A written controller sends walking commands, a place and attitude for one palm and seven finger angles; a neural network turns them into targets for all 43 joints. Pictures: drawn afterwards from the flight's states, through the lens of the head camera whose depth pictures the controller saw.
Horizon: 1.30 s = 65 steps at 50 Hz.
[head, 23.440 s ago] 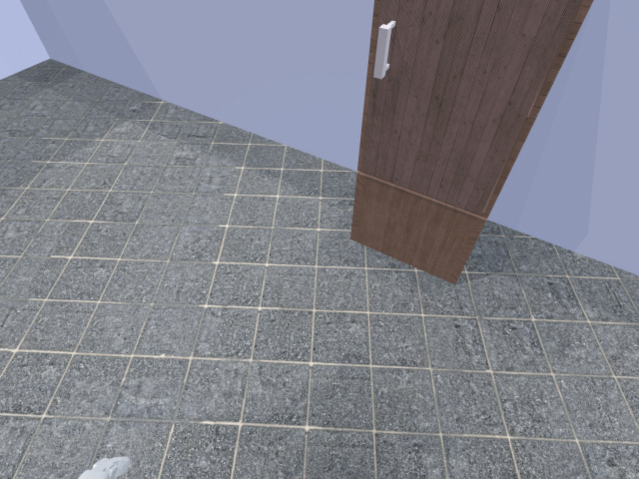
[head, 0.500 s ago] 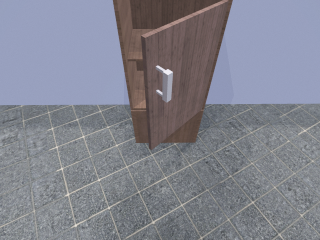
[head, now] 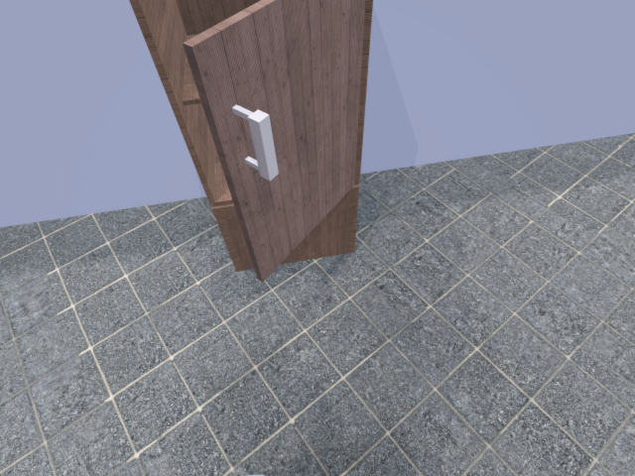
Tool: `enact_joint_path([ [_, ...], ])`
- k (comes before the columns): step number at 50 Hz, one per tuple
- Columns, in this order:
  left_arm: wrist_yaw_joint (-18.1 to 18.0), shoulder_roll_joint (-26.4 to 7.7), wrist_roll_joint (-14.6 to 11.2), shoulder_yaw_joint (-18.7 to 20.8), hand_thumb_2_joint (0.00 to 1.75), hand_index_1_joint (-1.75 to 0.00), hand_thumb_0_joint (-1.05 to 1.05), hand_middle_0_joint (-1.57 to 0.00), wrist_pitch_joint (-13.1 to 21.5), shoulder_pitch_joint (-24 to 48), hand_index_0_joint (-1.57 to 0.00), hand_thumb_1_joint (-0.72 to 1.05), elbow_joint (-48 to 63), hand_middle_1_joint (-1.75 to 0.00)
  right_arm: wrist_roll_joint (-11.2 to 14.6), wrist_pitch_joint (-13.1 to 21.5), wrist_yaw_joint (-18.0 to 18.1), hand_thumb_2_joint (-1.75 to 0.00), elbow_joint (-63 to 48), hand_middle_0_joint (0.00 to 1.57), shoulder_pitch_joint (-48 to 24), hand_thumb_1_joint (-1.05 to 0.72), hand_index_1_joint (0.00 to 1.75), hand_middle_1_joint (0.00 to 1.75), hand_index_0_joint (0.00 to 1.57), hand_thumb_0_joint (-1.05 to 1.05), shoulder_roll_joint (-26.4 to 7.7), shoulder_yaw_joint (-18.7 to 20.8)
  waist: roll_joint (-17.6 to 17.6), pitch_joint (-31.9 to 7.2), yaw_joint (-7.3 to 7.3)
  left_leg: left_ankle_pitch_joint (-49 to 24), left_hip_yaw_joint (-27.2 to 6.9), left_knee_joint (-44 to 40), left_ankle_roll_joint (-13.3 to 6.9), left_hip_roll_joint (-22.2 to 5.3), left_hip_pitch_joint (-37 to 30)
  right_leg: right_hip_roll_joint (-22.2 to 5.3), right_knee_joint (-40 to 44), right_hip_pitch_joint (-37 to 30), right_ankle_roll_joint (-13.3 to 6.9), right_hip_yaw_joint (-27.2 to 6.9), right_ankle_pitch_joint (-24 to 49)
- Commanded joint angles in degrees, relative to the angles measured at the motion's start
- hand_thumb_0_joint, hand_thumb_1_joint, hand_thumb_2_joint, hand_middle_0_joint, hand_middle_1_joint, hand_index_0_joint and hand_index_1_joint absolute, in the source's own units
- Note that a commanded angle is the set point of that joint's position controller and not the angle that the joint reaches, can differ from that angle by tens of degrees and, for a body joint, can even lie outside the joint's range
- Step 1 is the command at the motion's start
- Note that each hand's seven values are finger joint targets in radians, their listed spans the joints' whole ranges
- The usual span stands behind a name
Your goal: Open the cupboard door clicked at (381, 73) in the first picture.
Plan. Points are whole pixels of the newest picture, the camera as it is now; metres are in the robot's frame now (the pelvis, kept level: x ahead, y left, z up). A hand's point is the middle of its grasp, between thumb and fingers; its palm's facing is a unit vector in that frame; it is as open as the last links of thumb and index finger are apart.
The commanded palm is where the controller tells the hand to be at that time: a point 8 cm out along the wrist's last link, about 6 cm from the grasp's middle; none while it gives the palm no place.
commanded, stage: walk to a spot facing it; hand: left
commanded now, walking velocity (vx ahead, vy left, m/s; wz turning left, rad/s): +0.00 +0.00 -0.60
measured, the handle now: (254, 142) +0.58 +0.15 +0.06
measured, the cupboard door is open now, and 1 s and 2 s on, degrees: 43 43 43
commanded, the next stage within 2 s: none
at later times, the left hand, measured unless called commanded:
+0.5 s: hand out of the picture +0.09 +0.19 -0.16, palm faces -0.17 -0.95 -0.25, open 7.4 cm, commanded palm none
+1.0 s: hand (267, 405) +0.23 +0.11 -0.15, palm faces -0.56 -0.78 -0.29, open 7.4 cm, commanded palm none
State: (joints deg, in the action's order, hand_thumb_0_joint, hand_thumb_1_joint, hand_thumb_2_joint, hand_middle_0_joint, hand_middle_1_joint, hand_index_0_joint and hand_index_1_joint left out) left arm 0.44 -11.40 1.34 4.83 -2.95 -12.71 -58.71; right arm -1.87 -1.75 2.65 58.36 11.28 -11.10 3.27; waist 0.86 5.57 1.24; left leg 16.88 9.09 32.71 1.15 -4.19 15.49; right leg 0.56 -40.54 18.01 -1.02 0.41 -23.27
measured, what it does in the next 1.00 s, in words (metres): steps on the spot, turning right: left foot, then right foot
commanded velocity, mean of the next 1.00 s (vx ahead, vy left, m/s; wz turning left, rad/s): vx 0.00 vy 0.00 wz -0.60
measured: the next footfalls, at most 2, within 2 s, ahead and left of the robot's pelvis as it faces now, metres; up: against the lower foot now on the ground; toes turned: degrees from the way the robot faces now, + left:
left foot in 0.56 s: +0.10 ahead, +0.14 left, +0.00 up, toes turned -20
right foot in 0.88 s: +0.00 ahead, -0.13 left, +0.00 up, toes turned -34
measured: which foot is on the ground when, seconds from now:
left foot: down 0.00-0.02, up 0.04-0.54, down 0.56-0.88, up 0.90-1.00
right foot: down 0.00-0.54, up 0.56-0.86, down 0.88-1.00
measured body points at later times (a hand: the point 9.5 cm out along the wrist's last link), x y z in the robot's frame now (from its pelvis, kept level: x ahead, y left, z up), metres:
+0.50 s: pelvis +0.01 +0.00 +0.01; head +0.08 -0.01 +0.46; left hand +0.10 +0.24 -0.14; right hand +0.10 -0.27 -0.12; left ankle +0.04 +0.15 -0.69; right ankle -0.01 -0.09 -0.73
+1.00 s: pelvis +0.02 -0.01 +0.00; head +0.07 -0.06 +0.44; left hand +0.26 +0.15 -0.13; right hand -0.11 -0.25 -0.15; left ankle +0.07 +0.13 -0.67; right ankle -0.03 -0.11 -0.73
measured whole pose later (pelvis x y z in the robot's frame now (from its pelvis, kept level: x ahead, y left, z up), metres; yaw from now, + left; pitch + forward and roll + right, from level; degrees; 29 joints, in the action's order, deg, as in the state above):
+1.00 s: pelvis +0.02 -0.01 +0.00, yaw -35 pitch +1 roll +0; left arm -0.1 -13.5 1.4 3.5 -1.7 -7.2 -50.9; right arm -0.7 -4.2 1.7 53.6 12.3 -15.8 3.8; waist 1.8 8.0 -1.3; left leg 28.3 2.1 61.3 3.6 -5.1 25.9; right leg 0.9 -34.5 18.7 -1.0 -0.7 -16.6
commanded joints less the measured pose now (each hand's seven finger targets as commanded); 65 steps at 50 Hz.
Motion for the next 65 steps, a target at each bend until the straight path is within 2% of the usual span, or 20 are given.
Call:
enact_joint_path([
  [1,-0.9,-12.3,1.0,2.8,0.9,-0.3,0.0,-0.2,2.2,-8.6,-0.2,0.9,2.8,-0.3,1.1,0.6,-0.1,-0.9,-6.8,0.2,-1.4,-0.9,0.3,0.3,0.2,0.0,-5.2,1.7,-20.5,-5.4,2.46,10.1,1.2,15.5,0.7,0.2,14.4,-17.3,22.5,-13.0,-5.2,-24.6,25.9],
  [4,-2.0,-10.9,0.0,2.5,0.9,-0.3,0.0,-0.2,1.8,-5.0,-0.2,0.9,4.0,-0.3,0.9,-0.3,-0.4,-0.9,-7.3,0.2,-5.2,-0.9,0.3,0.3,0.2,0.0,-6.4,2.0,-12.2,-2.3,1.47,12.3,-11.1,34.0,0.7,0.9,19.3,-16.0,20.9,-9.6,-10.6,-26.0,30.2],
  [7,-2.4,-9.6,-0.3,2.1,0.9,-0.3,0.0,-0.2,2.7,-4.7,-0.2,0.9,5.3,-0.3,0.9,-0.2,-0.6,-0.9,-7.4,0.2,-5.0,-0.9,0.3,0.3,0.2,0.0,-5.2,1.4,-6.0,-7.9,0.5,7.1,-10.9,32.9,1.9,0.9,18.7,-12.8,17.7,-15.9,-10.1,-21.5,40.1],
  [19,-2.0,-11.2,0.4,2.8,0.9,-0.3,0.0,-0.2,2.2,-6.5,-0.2,0.9,7.5,-0.3,1.6,0.3,-0.3,-0.9,-11.6,0.2,-10.2,-0.9,0.3,0.3,0.2,0.0,-5.1,1.2,-8.5,-7.8,1.98,8.2,-11.3,20.3,2.1,3.7,14.9,-10.4,17.3,-15.1,-10.8,-27.2,40.6],
  [25,-1.9,-11.0,-0.2,2.8,0.9,-0.3,0.0,-0.2,1.8,-0.6,-0.2,0.9,9.6,-0.3,2.1,1.7,0.3,-0.9,-10.5,0.2,-0.9,-0.9,0.3,0.3,0.2,0.0,-5.9,1.0,-6.8,-11.6,-2.81,-2.7,-11.8,-6.0,0.8,3.9,-5.6,-5.6,11.0,-4.9,-5.5,-26.3,36.3],
  [27,-0.7,-6.0,-0.9,1.6,0.9,-0.3,0.0,-0.2,1.8,-2.2,-0.2,0.9,11.6,-0.3,0.7,2.5,0.7,-0.9,-10.9,0.2,2.3,-0.9,0.3,0.3,0.2,0.0,-14.8,2.4,18.1,-11.9,-2.66,-15.3,-34.6,-16.4,-9.1,-20.9,-19.9,5.9,-6.8,16.0,1.5,-9.5,-10.7],
  [28,-0.4,-7.9,-0.2,1.7,0.9,-0.3,0.0,-0.2,2.1,-0.7,-0.2,0.9,12.8,-0.3,0.6,1.9,0.8,-0.9,-12.3,0.2,2.7,-0.9,0.3,0.3,0.2,0.0,-14.9,2.0,11.4,-8.8,-2.88,-18.0,-36.0,-15.1,-13.6,-25.6,-12.6,2.2,-15.9,15.6,3.1,-5.6,-13.4],
  [33,1.6,-6.2,-0.1,1.5,0.9,-0.3,0.0,-0.2,1.0,1.6,-0.2,0.9,11.5,-0.3,-0.2,2.1,0.5,-0.9,-12.8,0.2,-1.0,-0.9,0.3,0.3,0.2,0.0,-10.4,0.6,10.4,-6.5,-0.34,-30.4,-13.4,-11.1,-8.7,-12.6,-7.2,-1.5,-24.1,14.5,4.6,-0.5,-3.6],
  [38,2.1,-5.2,-0.1,0.4,0.9,-0.3,0.0,-0.2,1.4,5.1,-0.2,0.9,12.3,-0.3,-0.2,1.8,-0.1,-0.9,-10.4,0.2,4.8,-0.9,0.3,0.3,0.2,0.0,-12.7,1.8,11.9,-7.2,-3.18,-31.6,-8.2,-7.8,-7.1,-12.7,-8.7,0.2,-4.9,6.0,3.2,5.4,-1.9],
  [41,1.9,-6.5,-0.3,0.7,0.9,-0.3,0.0,-0.2,1.7,1.8,-0.2,0.9,11.1,-0.3,0.1,1.3,-0.5,-0.9,-10.4,0.2,3.6,-0.9,0.3,0.3,0.2,0.0,-13.4,2.1,10.6,-7.7,-0.74,-26.5,-6.4,-2.3,-4.4,-12.8,-4.8,0.4,7.6,-4.0,1.5,5.7,6.8],
  [42,1.5,-8.6,-0.2,1.2,0.9,-0.3,0.0,-0.2,2.1,-2.2,-0.2,0.9,9.8,-0.3,0.5,1.3,-0.8,-0.9,-10.9,0.2,3.1,-0.9,0.3,0.3,0.2,0.0,-12.8,2.0,5.4,-9.4,1.35,-20.8,-4.0,4.6,-1.8,-10.6,0.0,-1.3,14.5,-12.8,0.2,3.4,15.1],
  [43,0.5,-15.8,0.5,2.5,0.9,-0.3,0.0,-0.2,2.8,-5.8,-0.2,0.9,8.9,-0.3,1.3,1.1,-1.3,-0.9,-12.5,0.2,3.4,-0.9,0.3,0.3,0.2,0.0,-8.4,1.3,-13.6,-12.3,2.77,-0.3,2.0,18.7,2.0,-3.6,13.4,-16.0,19.6,-24.4,-5.1,-16.3,31.3],
  [44,-0.3,-19.1,-0.4,2.9,0.9,-0.3,0.0,-0.2,2.7,-8.7,-0.2,0.9,7.8,-0.3,1.4,0.7,-1.0,-0.9,-14.2,0.2,-0.6,-0.9,0.3,0.3,0.2,0.0,-8.2,0.8,-18.1,-11.4,5.18,22.1,-3.8,28.7,2.8,0.2,18.5,-24.1,19.6,-21.1,-11.4,-24.5,45.3],
  [49,-1.7,-12.7,0.2,1.7,0.9,-0.3,0.0,-0.2,1.6,3.4,-0.2,0.9,11.3,-0.3,1.2,-0.2,-1.3,-0.9,-10.5,0.2,0.9,-0.9,0.3,0.3,0.2,0.0,-7.0,1.0,-10.5,-7.9,-0.76,9.0,-8.0,30.2,2.8,-1.0,13.7,-13.3,19.0,-7.3,-9.4,-15.9,26.0],
  [57,-0.5,-11.7,-0.2,1.8,0.9,-0.3,0.0,-0.2,1.3,6.3,-0.2,0.9,11.6,-0.3,1.0,1.7,-1.0,-0.9,-8.6,0.2,9.5,-0.9,0.3,0.3,0.2,0.0,-6.6,0.6,-8.6,-7.9,-4.59,2.0,-5.3,-2.9,1.8,2.8,-7.1,-7.7,17.7,4.7,-6.0,-18.7,-0.8],
  [58,-0.1,-8.4,-0.3,1.1,0.9,-0.3,0.0,-0.2,1.1,6.4,-0.2,0.9,12.8,-0.3,0.5,2.4,-0.6,-0.9,-7.9,0.2,13.0,-0.9,0.3,0.3,0.2,0.0,-10.2,1.4,2.6,-8.1,-6.09,11.3,-15.5,-12.8,-1.1,-5.1,-14.7,-1.7,9.2,14.6,-3.1,-14.7,-10.6],
  [59,0.6,-4.6,-0.7,0.3,0.9,-0.3,0.0,-0.2,1.0,7.0,-0.2,0.9,14.8,-0.3,-0.8,2.8,-0.2,-0.9,-7.5,0.2,17.0,-0.9,0.3,0.3,0.2,0.0,-16.7,2.5,20.7,-6.4,-7.7,25.0,-37.2,-22.8,-7.4,-21.8,-17.0,6.1,-9.4,24.6,0.8,-2.0,-15.2],
  [60,1.4,-6.7,0.0,0.9,0.9,-0.3,0.0,-0.2,1.8,11.5,-0.2,0.9,16.6,-0.3,-0.7,3.1,0.1,-0.9,-7.9,0.2,16.2,-0.9,0.3,0.3,0.2,0.0,-17.4,2.5,13.0,-2.8,-7.72,27.4,-41.4,-26.4,-11.6,-26.9,-10.5,-0.3,-17.7,25.8,0.8,-4.0,-10.8],
  [63,3.0,-5.3,0.9,1.3,0.9,-0.3,0.0,-0.2,2.5,8.1,-0.2,0.9,12.9,-0.3,-0.4,4.3,-0.4,-0.9,-9.3,0.2,8.5,-0.9,0.3,0.3,0.2,0.0,-10.3,0.4,8.9,-0.9,-2.39,10.1,-21.2,-22.6,-6.5,-16.4,-6.2,-3.8,-26.6,22.6,1.7,-1.1,2.7],
  [65,3.4,-3.3,0.7,0.7,0.9,-0.3,0.0,-0.2,2.2,8.1,-0.2,0.9,12.3,-0.3,-0.2,5.0,-0.3,-0.9,-8.0,0.2,11.7,-0.9,0.3,0.3,0.2,0.0,-8.5,0.0,7.8,-2.6,-2.98,-2.3,-12.8,-20.5,-5.7,-13.7,-10.4,-4.2,-25.7,23.0,2.4,0.3,7.1],
])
